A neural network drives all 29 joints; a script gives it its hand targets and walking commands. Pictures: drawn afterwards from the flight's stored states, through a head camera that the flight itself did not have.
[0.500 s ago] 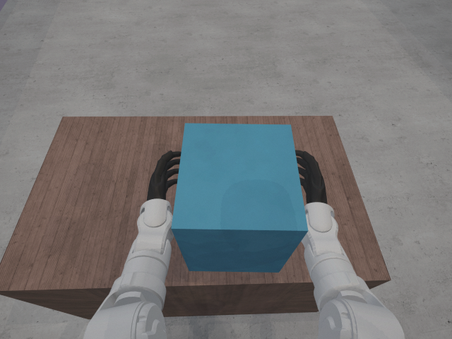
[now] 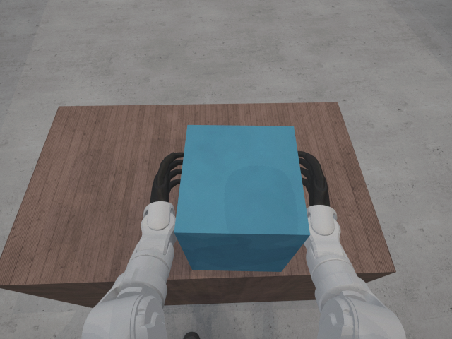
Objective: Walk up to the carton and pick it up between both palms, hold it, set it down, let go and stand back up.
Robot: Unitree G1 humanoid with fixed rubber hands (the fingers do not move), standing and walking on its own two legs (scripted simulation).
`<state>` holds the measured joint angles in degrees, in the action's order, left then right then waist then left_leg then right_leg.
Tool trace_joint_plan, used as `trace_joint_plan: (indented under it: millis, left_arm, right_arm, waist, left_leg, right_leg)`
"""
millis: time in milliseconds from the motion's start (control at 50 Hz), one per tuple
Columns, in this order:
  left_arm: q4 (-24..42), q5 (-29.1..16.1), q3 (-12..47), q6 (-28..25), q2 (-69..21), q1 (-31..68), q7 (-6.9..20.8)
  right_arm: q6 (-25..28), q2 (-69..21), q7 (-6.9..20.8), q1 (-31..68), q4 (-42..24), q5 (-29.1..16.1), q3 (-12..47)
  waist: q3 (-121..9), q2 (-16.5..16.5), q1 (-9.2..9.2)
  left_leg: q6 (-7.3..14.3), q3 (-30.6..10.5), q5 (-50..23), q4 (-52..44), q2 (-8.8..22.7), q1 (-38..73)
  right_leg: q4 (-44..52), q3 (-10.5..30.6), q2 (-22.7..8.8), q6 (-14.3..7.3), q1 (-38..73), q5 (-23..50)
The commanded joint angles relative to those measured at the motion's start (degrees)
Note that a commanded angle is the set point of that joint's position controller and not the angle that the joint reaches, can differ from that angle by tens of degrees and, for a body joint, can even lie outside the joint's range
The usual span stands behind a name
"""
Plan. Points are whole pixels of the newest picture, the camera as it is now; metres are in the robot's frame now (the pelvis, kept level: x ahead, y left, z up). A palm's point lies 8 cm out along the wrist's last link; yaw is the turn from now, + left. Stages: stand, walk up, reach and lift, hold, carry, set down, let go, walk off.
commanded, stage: set down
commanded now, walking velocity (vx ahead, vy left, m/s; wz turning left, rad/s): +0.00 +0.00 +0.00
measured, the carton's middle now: (238, 204) +0.37 -0.02 -0.06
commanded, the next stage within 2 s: none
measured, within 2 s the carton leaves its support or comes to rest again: rests again in 0.14 s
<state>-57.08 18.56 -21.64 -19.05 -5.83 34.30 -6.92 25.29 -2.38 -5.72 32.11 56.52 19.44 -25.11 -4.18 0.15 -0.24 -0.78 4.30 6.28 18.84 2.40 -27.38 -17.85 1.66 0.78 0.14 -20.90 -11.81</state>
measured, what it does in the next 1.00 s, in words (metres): stands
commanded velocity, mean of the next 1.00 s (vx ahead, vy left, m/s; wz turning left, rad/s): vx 0.00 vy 0.00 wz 0.00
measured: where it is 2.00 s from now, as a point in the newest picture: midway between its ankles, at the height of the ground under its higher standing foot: outside the picture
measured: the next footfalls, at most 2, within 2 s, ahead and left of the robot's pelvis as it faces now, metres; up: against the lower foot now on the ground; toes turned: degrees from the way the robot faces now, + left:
none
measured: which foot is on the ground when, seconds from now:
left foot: down 0.00-1.00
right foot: down 0.00-1.00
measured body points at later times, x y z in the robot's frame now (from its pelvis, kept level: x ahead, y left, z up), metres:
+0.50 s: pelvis +0.00 +0.00 +0.00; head +0.10 +0.00 +0.43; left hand +0.38 +0.13 -0.03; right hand +0.38 -0.16 -0.02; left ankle +0.01 +0.12 -0.74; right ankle -0.05 -0.12 -0.74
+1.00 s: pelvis -0.01 +0.00 -0.01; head +0.10 +0.01 +0.43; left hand +0.38 +0.13 -0.03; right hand +0.37 -0.16 -0.02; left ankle +0.01 +0.12 -0.74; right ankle -0.05 -0.12 -0.74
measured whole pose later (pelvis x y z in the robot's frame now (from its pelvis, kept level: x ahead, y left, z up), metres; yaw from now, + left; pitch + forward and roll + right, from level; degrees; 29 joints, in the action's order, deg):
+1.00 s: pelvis -0.01 +0.00 -0.01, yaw +0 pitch +19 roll -1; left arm -63.5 21.6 -27.5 -28.1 -5.6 36.4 -7.1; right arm 29.2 -3.5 -3.6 34.5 59.3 26.3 -32.6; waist -6.2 0.7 0.5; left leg -0.2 4.3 6.9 23.0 2.7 -35.1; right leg -22.2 1.7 1.0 0.3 -28.7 -12.6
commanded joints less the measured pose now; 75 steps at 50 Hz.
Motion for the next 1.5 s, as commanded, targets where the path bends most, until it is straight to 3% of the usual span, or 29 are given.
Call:
trace_joint_plan:
  millis: [0,40,80,100,140,180,220,260,280,360,580,640,680,720,880,900,920,960,1000,1020,1080,1100,1140,1260,1320,1340,1440,1460,1480]
  left_arm:
    - [0.4,2.9,16.9,-7.3,-32.3,33.1,5.6]
    - [0.8,3.3,16.5,-7.7,-31.6,34.7,5.7]
    - [0.6,2.9,16.8,-7.7,-31.4,33.6,5.5]
    - [0.1,2.9,17.0,-7.5,-32.3,32.8,5.3]
    - [0.2,3.4,16.6,-8.4,-33.3,31.1,5.0]
    - [-2.0,3.5,17.0,-8.3,-33.0,30.9,5.2]
    - [-2.7,3.4,15.7,-9.8,-31.3,32.4,5.2]
    - [-2.7,4.5,14.3,-10.0,-31.2,33.2,5.5]
    - [-4.8,5.6,11.8,-9.5,-29.0,30.6,5.9]
    - [-3.8,4.6,14.0,-10.5,-30.5,33.1,5.7]
    - [-5.7,7.6,9.6,-11.2,-27.9,29.1,6.2]
    - [-6.3,7.0,9.6,-11.1,-27.7,29.1,5.9]
    - [-7.6,8.3,8.5,-10.6,-27.0,26.3,6.0]
    - [-5.3,6.9,10.5,-11.2,-28.2,31.4,5.6]
    - [-8.3,8.6,6.6,-11.4,-25.8,26.3,6.3]
    - [-7.6,8.1,6.1,-11.6,-24.5,27.7,6.0]
    - [-9.1,9.3,5.8,-11.3,-25.2,28.5,6.2]
    - [-10.2,10.1,4.5,-10.8,-25.2,25.9,6.4]
    - [-8.7,10.0,4.8,-10.7,-24.9,26.7,6.1]
    - [-9.7,10.5,3.4,-10.4,-24.6,24.6,6.4]
    - [-7.6,9.2,5.7,-11.1,-23.7,28.4,5.4]
    - [-8.9,11.3,3.2,-10.6,-25.4,25.3,5.7]
    - [-8.5,11.1,2.6,-10.4,-23.2,25.7,5.6]
    - [-8.2,12.7,1.0,-10.9,-25.1,26.8,6.3]
    - [-8.5,11.2,1.1,-10.8,-20.3,27.0,5.4]
    - [-9.5,11.9,-1.5,-10.8,-18.4,27.3,5.1]
    - [-8.3,9.0,-0.6,-10.3,-11.1,26.9,2.8]
    - [-8.7,9.1,-2.3,-10.1,-9.3,25.5,2.5]
    - [-8.4,7.1,-2.1,-10.2,-3.9,26.3,1.8]
  right_arm:
    - [5.2,-32.9,8.0,31.5,2.1,9.0,13.8]
    - [4.5,-32.9,8.1,31.6,4.0,9.1,12.9]
    - [4.8,-32.0,8.6,29.8,5.0,8.5,11.8]
    - [4.4,-31.6,8.5,29.5,5.3,9.1,10.0]
    - [5.7,-33.0,8.3,30.8,4.0,8.1,12.1]
    - [5.7,-32.0,8.3,29.4,5.7,10.3,9.8]
    - [6.7,-33.1,8.4,32.2,2.3,10.1,12.1]
    - [5.6,-32.3,8.6,29.6,6.3,11.6,9.7]
    - [5.1,-32.4,8.7,28.7,6.5,11.4,9.9]
    - [5.9,-31.8,8.7,29.9,7.8,12.2,8.4]
    - [5.9,-32.1,9.4,27.7,9.8,12.7,7.0]
    - [5.9,-31.4,9.3,27.7,9.0,13.7,5.6]
    - [5.6,-31.0,9.6,27.1,9.9,13.3,6.4]
    - [6.1,-29.3,9.7,29.1,9.6,13.5,3.6]
    - [5.7,-31.1,9.9,25.3,11.7,14.9,4.7]
    - [6.1,-30.6,9.8,28.2,8.3,13.7,6.1]
    - [5.1,-30.0,9.8,26.0,12.2,16.2,1.9]
    - [4.8,-32.1,9.9,25.6,12.2,15.9,3.8]
    - [5.1,-30.3,10.5,26.1,11.7,14.9,3.2]
    - [4.6,-32.2,10.3,25.4,12.0,15.5,3.0]
    - [5.6,-28.0,10.2,27.0,12.2,14.9,1.2]
    - [5.3,-31.0,10.4,26.6,12.2,16.3,0.3]
    - [5.1,-29.1,9.9,25.2,13.9,16.4,-1.0]
    - [5.3,-34.4,10.5,27.0,11.1,18.6,-0.6]
    - [5.6,-27.6,9.5,25.4,12.6,16.1,-1.2]
    - [5.7,-27.3,9.5,27.2,10.5,16.0,-1.0]
    - [5.4,-15.6,7.3,26.5,14.4,12.8,-4.4]
    - [4.6,-15.3,6.6,24.8,14.3,12.5,-3.3]
    - [4.9,-8.9,6.4,25.1,13.2,9.7,-2.3]
  waist:
    - [-38.6,-1.2,0.48]
    - [-38.2,-1.7,0.42]
    - [-38.8,2.5,0.20]
    - [-36.4,0.7,1.57]
    - [-38.5,0.7,-0.71]
    - [-37.9,-0.1,1.75]
    - [-41.9,0.0,-0.88]
    - [-36.8,-0.6,0.78]
    - [-33.2,-2.5,-1.15]
    - [-37.7,-0.9,1.74]
    - [-32.9,0.2,-0.45]
    - [-32.4,-0.7,1.17]
    - [-30.6,-1.9,-0.36]
    - [-33.8,0.3,2.58]
    - [-29.7,-2.1,1.40]
    - [-32.9,-1.3,-0.36]
    - [-29.8,-0.7,2.38]
    - [-26.6,-3.2,1.06]
    - [-28.2,0.9,0.21]
    - [-27.4,-2.1,-0.48]
    - [-30.9,0.7,1.96]
    - [-27.1,-1.4,0.08]
    - [-26.3,-0.6,1.44]
    - [-27.1,-2.6,0.27]
    - [-28.4,-0.4,1.27]
    - [-29.8,-2.2,-0.33]
    - [-28.4,0.5,1.89]
    - [-27.4,-1.9,0.60]
    - [-30.9,0.5,0.30]
  left_leg:
    - [-2.3,1.2,-24.1,6.2,0.3,23.1]
    - [-2.3,1.2,-22.5,5.9,0.3,23.0]
    - [-3.0,1.2,-25.0,6.0,0.8,25.4]
    - [-2.8,0.6,-21.7,5.7,0.9,25.3]
    - [-3.5,0.8,-27.0,6.5,0.4,25.1]
    - [-3.3,0.4,-24.8,6.7,1.0,24.8]
    - [-2.9,1.1,-24.9,7.6,0.2,21.0]
    - [-2.4,0.6,-21.0,7.1,0.7,21.1]
    - [-1.5,1.6,-17.5,5.9,0.4,18.6]
    - [-2.5,0.7,-20.3,7.2,0.3,20.2]
    - [-1.7,1.2,-14.9,6.6,0.1,16.1]
    - [-1.5,1.1,-14.0,6.5,0.3,17.1]
    - [-0.9,0.6,-14.7,6.7,0.7,16.7]
    - [-2.3,0.2,-15.7,6.9,1.0,19.0]
    - [-1.0,0.8,-13.2,7.5,-0.2,13.7]
    - [-0.7,1.0,-12.4,8.0,0.0,12.5]
    - [-0.8,0.6,-10.6,7.5,0.2,14.0]
    - [0.2,0.2,-9.2,7.3,0.5,12.8]
    - [-0.6,0.9,-10.5,7.3,0.4,14.5]
    - [0.2,1.0,-10.4,7.5,0.4,13.3]
    - [-1.3,0.0,-12.3,8.7,0.7,15.5]
    - [-0.4,0.1,-12.1,8.5,0.7,15.3]
    - [-0.8,0.4,-12.6,8.6,0.6,15.2]
    - [0.7,0.7,-10.3,9.0,0.3,12.5]
    - [-0.1,0.4,-11.3,9.4,0.4,13.5]
    - [0.6,0.9,-11.0,9.6,0.5,12.2]
    - [-0.6,-0.6,-11.3,10.1,0.6,14.5]
    - [0.0,0.2,-10.2,9.8,0.4,14.0]
    - [-0.3,0.5,-11.2,10.9,0.4,15.8]
  right_leg:
    - [-2.8,-6.9,1.0,1.1,2.9,31.2]
    - [-2.3,-6.5,1.0,1.2,2.0,29.2]
    - [-1.9,-7.3,1.6,-0.3,0.6,25.7]
    - [-0.9,-7.3,1.6,-0.4,-1.3,23.1]
    - [-2.4,-7.0,1.4,-0.2,1.6,29.4]
    - [-0.7,-7.6,1.6,-0.2,-2.5,24.9]
    - [-2.7,-6.4,1.0,0.1,0.5,29.2]
    - [-2.5,-6.7,0.8,0.4,-0.6,25.2]
    - [-2.0,-5.9,0.6,0.5,1.1,23.9]
    - [-2.7,-7.0,0.9,0.2,-0.9,26.3]
    - [-3.0,-6.1,0.4,-0.1,-1.4,21.1]
    - [-2.2,-6.3,0.8,-0.3,-3.1,19.0]
    - [-1.9,-6.6,0.8,-0.4,-3.7,18.0]
    - [-2.3,-7.8,1.4,-0.6,-5.8,16.7]
    - [-3.5,-6.2,0.6,0.1,-3.3,19.5]
    - [-4.1,-5.3,0.3,-0.1,-2.8,18.7]
    - [-3.0,-6.5,0.7,-0.4,-5.8,14.4]
    - [-3.2,-5.9,0.4,-0.4,-4.9,13.6]
    - [-3.6,-6.4,0.6,-0.4,-6.3,12.8]
    - [-3.4,-6.1,0.7,-0.4,-5.4,13.2]
    - [-4.2,-7.1,1.5,-0.9,-7.7,12.4]
    - [-3.7,-6.4,1.1,-0.8,-8.4,11.3]
    - [-3.8,-6.7,1.3,-0.7,-8.6,12.7]
    - [-4.8,-5.8,0.5,0.2,-8.4,13.1]
    - [-5.0,-6.3,1.0,0.0,-8.7,13.0]
    - [-5.6,-5.3,0.9,0.3,-7.9,13.3]
    - [-5.0,-6.6,1.5,-0.5,-12.4,9.4]
    - [-5.3,-6.3,1.5,0.1,-11.6,10.0]
    - [-5.5,-6.0,1.6,-0.2,-12.3,9.8]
